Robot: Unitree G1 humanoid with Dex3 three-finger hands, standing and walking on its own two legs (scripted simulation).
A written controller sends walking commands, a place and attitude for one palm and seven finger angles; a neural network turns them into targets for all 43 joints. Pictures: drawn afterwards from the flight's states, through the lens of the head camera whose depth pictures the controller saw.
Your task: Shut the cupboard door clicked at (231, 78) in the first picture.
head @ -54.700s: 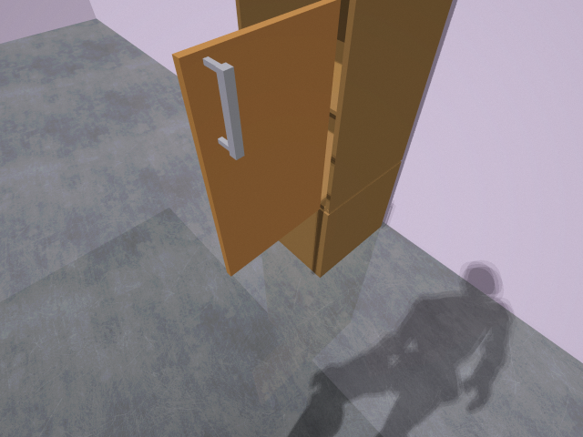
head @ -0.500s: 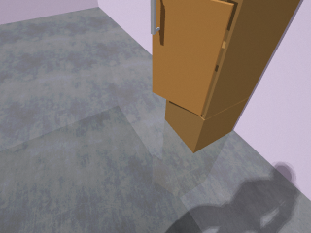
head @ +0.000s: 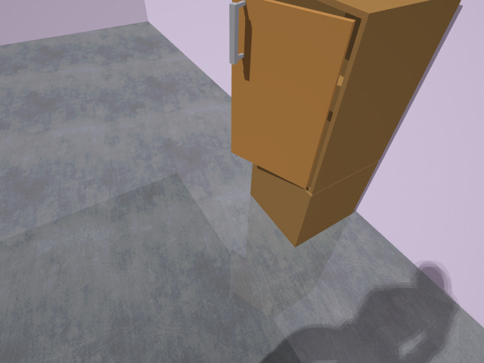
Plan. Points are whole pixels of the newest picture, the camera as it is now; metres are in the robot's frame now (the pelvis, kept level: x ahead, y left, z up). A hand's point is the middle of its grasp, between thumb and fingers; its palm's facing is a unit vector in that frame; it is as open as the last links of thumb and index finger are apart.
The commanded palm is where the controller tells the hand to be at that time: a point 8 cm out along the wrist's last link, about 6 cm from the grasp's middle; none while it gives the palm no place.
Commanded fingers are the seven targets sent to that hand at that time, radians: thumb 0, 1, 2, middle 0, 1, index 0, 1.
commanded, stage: look to check the result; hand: left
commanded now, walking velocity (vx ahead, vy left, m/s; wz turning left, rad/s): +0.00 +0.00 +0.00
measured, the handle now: (237, 33) +0.94 +0.06 +0.15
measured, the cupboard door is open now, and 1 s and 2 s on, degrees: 23 23 23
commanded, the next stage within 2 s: walk to a spot facing it in 0.52 s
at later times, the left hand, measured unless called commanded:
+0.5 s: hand out of the picture +0.00 +0.19 -0.17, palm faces +0.02 -0.97 -0.23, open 7.4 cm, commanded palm none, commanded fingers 0.00 0.90 0.90 -0.20 -0.30 -0.20 -0.30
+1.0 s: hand out of the picture +0.01 +0.21 -0.20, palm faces +0.18 -0.96 -0.22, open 7.4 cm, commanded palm none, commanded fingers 0.00 0.90 0.90 -0.20 -0.30 -0.20 -0.30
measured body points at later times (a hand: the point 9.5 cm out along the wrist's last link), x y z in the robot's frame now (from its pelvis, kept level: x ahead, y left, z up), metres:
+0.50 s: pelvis +0.01 +0.00 +0.00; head +0.01 -0.01 +0.45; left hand +0.00 +0.24 -0.15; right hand +0.02 -0.25 -0.16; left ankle +0.03 +0.10 -0.74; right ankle -0.05 -0.10 -0.74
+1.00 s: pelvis +0.01 +0.01 -0.02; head +0.03 +0.03 +0.43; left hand +0.00 +0.26 -0.18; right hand +0.06 -0.23 -0.17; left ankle +0.03 +0.12 -0.74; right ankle -0.05 -0.10 -0.74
